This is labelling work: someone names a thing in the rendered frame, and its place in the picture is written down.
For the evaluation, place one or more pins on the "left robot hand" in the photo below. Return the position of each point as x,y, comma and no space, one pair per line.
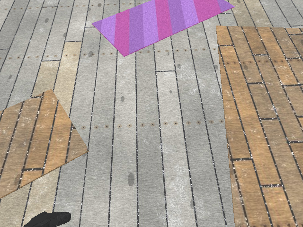
53,219

